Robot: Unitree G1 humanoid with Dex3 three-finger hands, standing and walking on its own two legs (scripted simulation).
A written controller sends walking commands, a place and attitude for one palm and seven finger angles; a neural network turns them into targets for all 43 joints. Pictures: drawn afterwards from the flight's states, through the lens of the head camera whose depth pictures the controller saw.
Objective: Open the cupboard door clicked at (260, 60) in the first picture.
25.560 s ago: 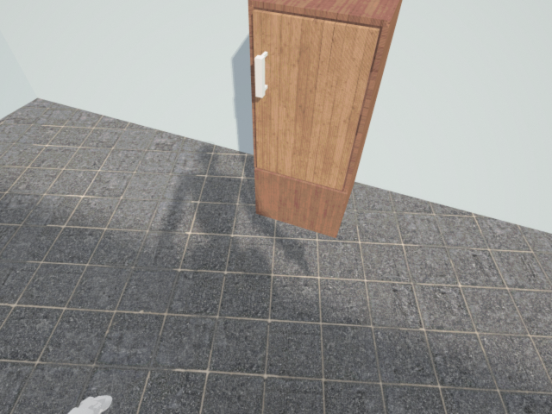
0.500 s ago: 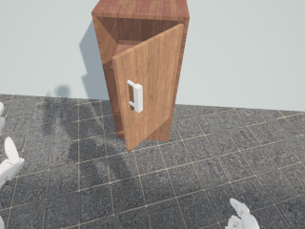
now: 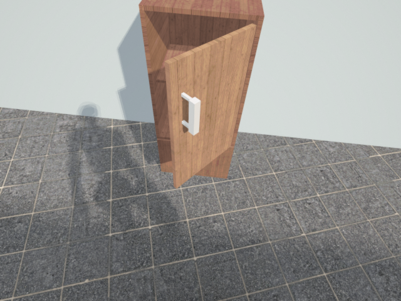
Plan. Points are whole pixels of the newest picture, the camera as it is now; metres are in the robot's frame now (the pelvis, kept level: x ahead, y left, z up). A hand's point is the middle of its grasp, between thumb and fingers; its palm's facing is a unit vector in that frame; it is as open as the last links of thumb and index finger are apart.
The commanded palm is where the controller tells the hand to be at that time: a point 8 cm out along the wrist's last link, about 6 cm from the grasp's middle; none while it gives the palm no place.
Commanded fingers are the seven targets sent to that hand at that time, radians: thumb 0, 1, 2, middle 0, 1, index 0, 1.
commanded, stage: let the arm hang, fingers relaxed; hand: left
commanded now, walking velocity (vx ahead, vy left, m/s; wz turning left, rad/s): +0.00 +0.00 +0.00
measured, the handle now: (189, 113) +0.62 +0.08 -0.02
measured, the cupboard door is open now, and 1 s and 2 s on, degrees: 50 50 50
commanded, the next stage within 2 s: look to check the result in 0.62 s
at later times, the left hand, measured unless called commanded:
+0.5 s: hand out of the picture +0.02 +0.17 -0.18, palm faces +0.04 -0.98 -0.18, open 7.3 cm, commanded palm none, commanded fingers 0.00 0.90 0.90 -0.20 -0.30 -0.20 -0.30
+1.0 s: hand out of the picture +0.03 +0.15 -0.17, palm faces +0.05 -0.98 -0.17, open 7.4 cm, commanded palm none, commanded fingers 0.00 0.90 0.90 -0.20 -0.30 -0.20 -0.30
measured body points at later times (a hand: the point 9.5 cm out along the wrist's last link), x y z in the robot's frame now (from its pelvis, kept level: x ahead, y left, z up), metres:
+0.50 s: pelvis +0.01 +0.00 +0.00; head +0.01 +0.00 +0.45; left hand +0.02 +0.22 -0.16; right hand -0.02 -0.19 -0.16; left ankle +0.06 +0.11 -0.74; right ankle +0.05 -0.10 -0.74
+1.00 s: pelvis +0.04 -0.01 +0.01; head +0.05 -0.01 +0.45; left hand +0.03 +0.20 -0.16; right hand +0.02 -0.21 -0.16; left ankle +0.06 +0.11 -0.74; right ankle +0.05 -0.10 -0.74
